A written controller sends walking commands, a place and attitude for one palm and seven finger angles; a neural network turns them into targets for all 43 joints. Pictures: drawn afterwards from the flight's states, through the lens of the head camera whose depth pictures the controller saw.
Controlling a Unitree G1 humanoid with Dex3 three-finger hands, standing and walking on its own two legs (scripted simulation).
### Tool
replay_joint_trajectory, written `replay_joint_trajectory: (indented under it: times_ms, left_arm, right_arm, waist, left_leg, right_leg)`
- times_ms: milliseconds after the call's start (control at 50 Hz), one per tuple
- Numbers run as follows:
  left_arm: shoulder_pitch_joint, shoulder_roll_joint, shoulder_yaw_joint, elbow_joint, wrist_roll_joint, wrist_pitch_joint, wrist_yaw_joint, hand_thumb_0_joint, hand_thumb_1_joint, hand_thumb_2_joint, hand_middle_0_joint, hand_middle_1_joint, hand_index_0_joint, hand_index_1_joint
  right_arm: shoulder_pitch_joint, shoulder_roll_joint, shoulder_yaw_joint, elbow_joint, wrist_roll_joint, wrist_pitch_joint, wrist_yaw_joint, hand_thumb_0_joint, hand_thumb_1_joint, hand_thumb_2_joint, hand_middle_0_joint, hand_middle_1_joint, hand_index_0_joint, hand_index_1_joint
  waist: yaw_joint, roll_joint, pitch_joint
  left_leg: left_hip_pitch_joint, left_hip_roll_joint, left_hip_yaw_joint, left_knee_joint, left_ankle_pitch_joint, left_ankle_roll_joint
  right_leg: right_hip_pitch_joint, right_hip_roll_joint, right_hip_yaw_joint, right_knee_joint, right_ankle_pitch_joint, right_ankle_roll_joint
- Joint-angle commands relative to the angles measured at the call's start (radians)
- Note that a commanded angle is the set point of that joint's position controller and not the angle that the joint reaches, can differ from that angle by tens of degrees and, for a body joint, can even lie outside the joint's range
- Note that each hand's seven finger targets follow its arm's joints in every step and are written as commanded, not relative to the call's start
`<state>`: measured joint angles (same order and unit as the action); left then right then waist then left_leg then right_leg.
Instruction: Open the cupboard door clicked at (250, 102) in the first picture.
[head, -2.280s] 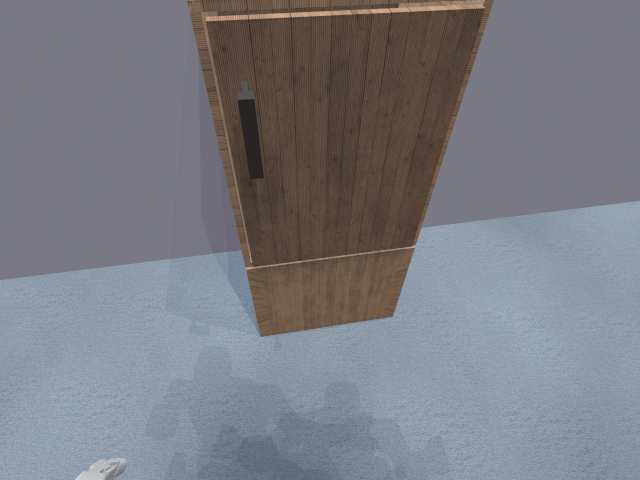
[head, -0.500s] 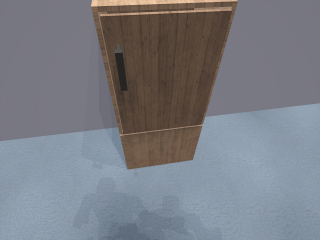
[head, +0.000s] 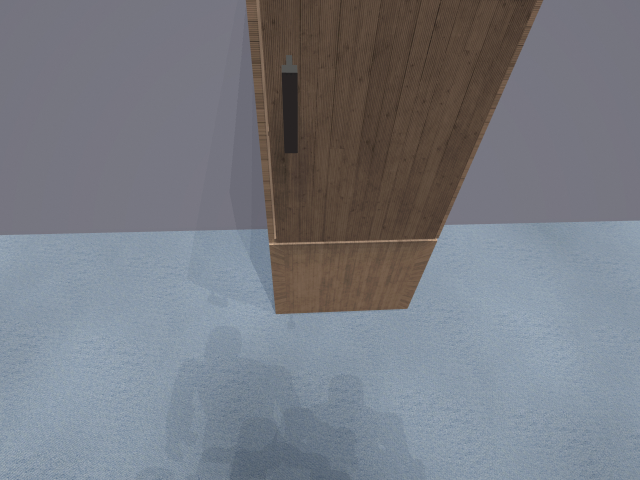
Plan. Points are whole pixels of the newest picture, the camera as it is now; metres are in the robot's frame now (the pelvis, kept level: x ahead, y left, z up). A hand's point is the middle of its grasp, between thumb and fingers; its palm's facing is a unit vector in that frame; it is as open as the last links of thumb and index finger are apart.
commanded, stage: turn to face it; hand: left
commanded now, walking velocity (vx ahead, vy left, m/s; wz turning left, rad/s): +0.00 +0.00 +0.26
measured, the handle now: (290, 105) +0.69 +0.11 +0.09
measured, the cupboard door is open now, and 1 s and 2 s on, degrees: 0 0 0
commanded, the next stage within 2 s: take the last steps up to it in 0.02 s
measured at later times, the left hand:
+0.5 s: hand out of the picture +0.00 +0.16 -0.17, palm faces +0.08 -0.99 -0.15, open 7.4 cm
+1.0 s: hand out of the picture +0.13 +0.08 -0.18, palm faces +0.09 -0.99 -0.13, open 7.3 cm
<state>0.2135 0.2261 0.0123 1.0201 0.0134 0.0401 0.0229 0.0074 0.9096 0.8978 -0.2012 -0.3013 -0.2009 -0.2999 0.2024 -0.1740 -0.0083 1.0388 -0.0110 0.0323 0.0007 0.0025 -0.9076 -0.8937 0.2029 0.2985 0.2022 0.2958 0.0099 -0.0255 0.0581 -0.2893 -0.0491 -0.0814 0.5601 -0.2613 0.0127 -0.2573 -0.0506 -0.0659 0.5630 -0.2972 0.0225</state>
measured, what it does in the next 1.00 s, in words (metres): walks ahead: right foot, then left foot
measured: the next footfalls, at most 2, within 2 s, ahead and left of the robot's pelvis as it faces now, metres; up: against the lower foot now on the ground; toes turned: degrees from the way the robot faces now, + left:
right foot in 0.62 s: +0.14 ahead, -0.20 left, +0.00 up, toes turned -1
left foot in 0.94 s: +0.21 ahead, +0.04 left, +0.00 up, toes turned +7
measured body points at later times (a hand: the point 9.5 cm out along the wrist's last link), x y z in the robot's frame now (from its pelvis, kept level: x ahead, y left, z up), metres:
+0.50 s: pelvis +0.03 -0.01 +0.01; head +0.04 +0.00 +0.46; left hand +0.00 +0.21 -0.15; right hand +0.02 -0.24 -0.14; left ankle +0.00 +0.11 -0.73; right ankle +0.03 -0.13 -0.69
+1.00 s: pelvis +0.14 -0.07 +0.00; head +0.15 -0.05 +0.45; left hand +0.12 +0.14 -0.17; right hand +0.21 -0.29 -0.15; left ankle +0.17 +0.03 -0.73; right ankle +0.10 -0.15 -0.73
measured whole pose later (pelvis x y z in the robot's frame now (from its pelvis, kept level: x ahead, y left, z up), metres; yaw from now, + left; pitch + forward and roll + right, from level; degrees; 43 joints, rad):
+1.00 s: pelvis +0.14 -0.07 +0.00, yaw +1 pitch -1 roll -1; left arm 0.29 0.11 0.01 1.09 0.01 0.00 0.04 0.01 0.92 0.90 -0.20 -0.30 -0.20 -0.30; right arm 0.16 -0.14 -0.03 1.06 -0.01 0.00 -0.05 0.00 -0.94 -0.89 0.20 0.30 0.20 0.30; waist 0.02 -0.02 0.05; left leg -0.30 0.04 0.09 0.57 -0.23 0.03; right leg -0.16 0.04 -0.10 0.52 -0.32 -0.04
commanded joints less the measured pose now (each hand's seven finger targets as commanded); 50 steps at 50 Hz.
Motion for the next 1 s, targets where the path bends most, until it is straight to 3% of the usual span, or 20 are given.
replay_joint_trajectory:
  times_ms: [0,60,120,160,240,260,300,320,360,420,500,560,580,620,660,700,780,860,920,980]
  left_arm:
    - [0.057,0.093,0.036,-0.065,0.003,-0.021,0.014,0.000,0.900,0.900,-0.200,-0.300,-0.200,-0.300]
    - [0.115,0.087,0.040,-0.050,0.003,-0.032,0.016,0.000,0.900,0.900,-0.200,-0.300,-0.200,-0.300]
    - [0.106,0.166,0.057,-0.056,0.009,-0.043,0.016,0.000,0.900,0.900,-0.200,-0.300,-0.200,-0.300]
    - [0.087,0.128,0.043,-0.043,0.013,-0.047,0.009,0.000,0.900,0.900,-0.200,-0.300,-0.200,-0.300]
    - [0.083,0.096,0.034,-0.002,0.010,-0.040,-0.001,0.000,0.900,0.900,-0.200,-0.300,-0.200,-0.300]
    - [0.099,0.071,0.028,0.004,0.007,-0.036,-0.006,0.000,0.900,0.900,-0.200,-0.300,-0.200,-0.300]
    - [0.096,0.022,0.022,-0.022,0.008,-0.041,-0.022,0.000,0.900,0.900,-0.200,-0.300,-0.200,-0.300]
    - [0.052,0.033,0.031,-0.033,0.023,-0.033,-0.022,0.000,0.900,0.900,-0.200,-0.300,-0.200,-0.300]
    - [0.072,0.037,0.043,-0.022,0.025,-0.034,-0.032,0.000,0.900,0.900,-0.200,-0.300,-0.200,-0.300]
    - [0.107,0.002,0.042,-0.012,0.017,-0.036,-0.048,0.000,0.900,0.900,-0.200,-0.300,-0.200,-0.300]
    - [0.076,-0.021,0.042,-0.027,0.012,-0.036,-0.055,0.000,0.900,0.900,-0.200,-0.300,-0.200,-0.300]
    - [0.149,-0.013,0.056,-0.002,0.015,-0.043,-0.056,0.000,0.900,0.900,-0.200,-0.300,-0.200,-0.300]
    - [0.209,0.016,0.065,0.022,0.018,-0.050,-0.052,0.000,0.900,0.900,-0.200,-0.300,-0.200,-0.300]
    - [0.339,0.157,0.091,0.054,0.017,-0.062,-0.029,0.000,0.900,0.900,-0.200,-0.300,-0.200,-0.300]
    - [0.279,0.105,0.079,0.054,0.011,-0.060,-0.015,0.000,0.900,0.900,-0.200,-0.300,-0.200,-0.300]
    - [0.168,0.044,0.063,0.028,0.015,-0.069,0.001,0.000,0.900,0.900,-0.200,-0.300,-0.200,-0.300]
    - [0.134,0.004,0.030,0.028,0.013,-0.085,0.011,0.000,0.900,0.900,-0.200,-0.300,-0.200,-0.300]
    - [0.144,0.024,0.024,0.045,0.002,-0.074,0.023,0.000,0.900,0.900,-0.200,-0.300,-0.200,-0.300]
    - [0.158,0.016,0.036,0.029,-0.004,-0.050,0.030,0.000,0.900,0.900,-0.200,-0.300,-0.200,-0.300]
    - [0.157,0.013,0.032,0.008,-0.003,-0.029,0.036,0.000,0.900,0.900,-0.200,-0.300,-0.200,-0.300]
  right_arm:
    - [0.002,-0.219,-0.055,-0.076,-0.001,-0.024,-0.023,0.000,-0.900,-0.900,0.200,0.300,0.200,0.300]
    - [-0.011,-0.187,-0.056,-0.085,0.001,-0.022,-0.024,0.000,-0.900,-0.900,0.200,0.300,0.200,0.300]
    - [0.018,-0.112,-0.049,-0.093,-0.003,-0.006,-0.020,0.000,-0.900,-0.900,0.200,0.300,0.200,0.300]
    - [0.020,-0.101,-0.050,-0.069,-0.012,-0.010,-0.015,0.000,-0.900,-0.900,0.200,0.300,0.200,0.300]
    - [0.132,-0.054,-0.031,0.002,-0.015,-0.031,-0.014,0.000,-0.900,-0.900,0.200,0.300,0.200,0.300]
    - [0.167,-0.074,-0.031,0.019,-0.016,-0.041,-0.019,0.000,-0.900,-0.900,0.200,0.300,0.200,0.300]
    - [0.230,-0.203,-0.059,0.022,-0.026,-0.050,-0.032,0.000,-0.900,-0.900,0.200,0.300,0.200,0.300]
    - [0.238,-0.217,-0.068,0.022,-0.029,-0.055,-0.035,0.000,-0.900,-0.900,0.200,0.300,0.200,0.300]
    - [0.187,-0.180,-0.055,0.009,-0.023,-0.065,-0.043,0.000,-0.900,-0.900,0.200,0.300,0.200,0.300]
    - [0.156,-0.170,-0.058,0.000,-0.020,-0.080,-0.049,0.000,-0.900,-0.900,0.200,0.300,0.200,0.300]
    - [0.175,-0.173,-0.074,0.024,-0.024,-0.075,-0.049,0.000,-0.900,-0.900,0.200,0.300,0.200,0.300]
    - [0.163,-0.172,-0.081,0.035,-0.022,-0.066,-0.049,0.000,-0.900,-0.900,0.200,0.300,0.200,0.300]
    - [0.171,-0.153,-0.079,0.038,-0.018,-0.066,-0.045,0.000,-0.900,-0.900,0.200,0.300,0.200,0.300]
    - [0.121,-0.048,-0.048,-0.015,-0.008,-0.069,-0.034,0.000,-0.900,-0.900,0.200,0.300,0.200,0.300]
    - [0.043,-0.079,-0.062,-0.023,-0.009,-0.058,-0.034,0.000,-0.900,-0.900,0.200,0.300,0.200,0.300]
    - [0.069,-0.049,-0.060,-0.003,-0.018,-0.050,-0.020,0.000,-0.900,-0.900,0.200,0.300,0.200,0.300]
    - [0.124,0.013,-0.030,0.027,-0.011,-0.038,-0.025,0.000,-0.900,-0.900,0.200,0.300,0.200,0.300]
    - [0.097,0.008,-0.014,0.038,0.007,-0.038,-0.039,0.000,-0.900,-0.900,0.200,0.300,0.200,0.300]
    - [0.103,-0.067,-0.034,0.025,0.000,-0.036,-0.049,0.000,-0.900,-0.900,0.200,0.300,0.200,0.300]
    - [0.072,-0.111,-0.043,0.002,0.004,-0.029,-0.059,0.000,-0.900,-0.900,0.200,0.300,0.200,0.300]
  waist:
    - [0.010,0.178,-0.070]
    - [0.028,0.130,-0.104]
    - [0.016,-0.216,-0.073]
    - [-0.003,-0.129,-0.022]
    - [-0.047,-0.093,0.031]
    - [-0.054,0.002,0.043]
    - [-0.070,0.223,0.080]
    - [-0.083,0.251,0.117]
    - [-0.046,0.181,0.119]
    - [-0.024,0.135,0.031]
    - [-0.040,0.158,0.008]
    - [-0.001,0.143,-0.009]
    - [0.026,0.069,-0.033]
    - [0.091,-0.314,-0.078]
    - [0.068,-0.192,0.007]
    - [0.004,-0.023,0.017]
    - [-0.033,-0.019,-0.016]
    - [-0.016,-0.035,-0.064]
    - [-0.016,0.053,-0.067]
    - [-0.005,0.242,-0.086]
  left_leg:
    - [-0.032,0.229,-0.310,-0.248,0.152,0.128]
    - [-0.064,0.171,-0.231,-0.146,0.180,0.092]
    - [-0.144,0.023,0.024,0.162,-0.136,-0.009]
    - [-0.097,0.061,0.047,0.256,-0.180,-0.007]
    - [0.140,0.075,0.135,-0.033,-0.079,-0.001]
    - [0.177,0.107,0.049,-0.129,-0.126,0.012]
    - [0.124,0.365,-0.344,-0.398,-0.418,0.127]
    - [0.087,0.408,-0.400,-0.465,-0.436,0.169]
    - [0.071,0.394,-0.307,-0.449,-0.299,0.172]
    - [0.140,0.351,-0.128,-0.378,-0.012,0.157]
    - [0.116,0.333,-0.040,-0.314,0.072,0.135]
    - [0.039,0.305,0.004,-0.188,0.040,0.088]
    - [-0.043,0.258,0.049,-0.078,-0.018,0.054]
    - [-0.348,0.086,0.217,0.391,-0.381,-0.007]
    - [-0.359,0.140,0.120,0.591,-0.291,0.010]
    - [-0.297,0.175,0.119,0.587,-0.186,-0.004]
    - [-0.142,0.149,0.139,0.329,-0.109,-0.036]
    - [-0.002,0.118,0.137,0.024,0.019,-0.036]
    - [0.166,0.202,0.071,-0.080,0.566,0.012]
    - [0.198,0.326,-0.044,-0.125,0.888,0.131]
  right_leg:
    - [0.037,0.012,0.040,0.065,-0.064,-0.002]
    - [0.129,-0.016,0.079,-0.088,0.032,-0.008]
    - [0.086,-0.305,0.350,-0.324,-0.086,-0.155]
    - [-0.013,-0.265,0.315,-0.359,-0.191,-0.183]
    - [-0.161,-0.140,0.135,-0.267,-0.298,-0.114]
    - [-0.202,-0.085,0.099,-0.180,-0.292,-0.087]
    - [-0.278,0.044,-0.038,0.130,-0.193,-0.032]
    - [-0.318,0.028,0.004,0.296,-0.213,-0.038]
    - [-0.345,-0.019,0.080,0.432,-0.145,-0.039]
    - [-0.283,-0.031,0.056,0.341,-0.089,-0.016]
    - [-0.151,-0.002,-0.008,0.136,-0.071,-0.009]
    - [0.039,0.035,-0.053,-0.060,0.058,-0.015]
    - [0.178,0.021,-0.023,-0.138,0.087,-0.027]
    - [0.368,-0.299,0.411,-0.316,0.018,-0.175]
    - [0.175,-0.290,0.442,-0.387,-0.117,-0.249]
    - [0.088,-0.241,0.293,-0.363,-0.022,-0.237]
    - [0.053,-0.189,0.134,-0.291,0.507,-0.207]
    - [0.126,-0.161,0.104,-0.184,0.738,-0.171]
    - [0.033,-0.101,0.084,-0.084,0.560,-0.073]
    - [0.001,-0.006,0.023,0.052,0.084,-0.012]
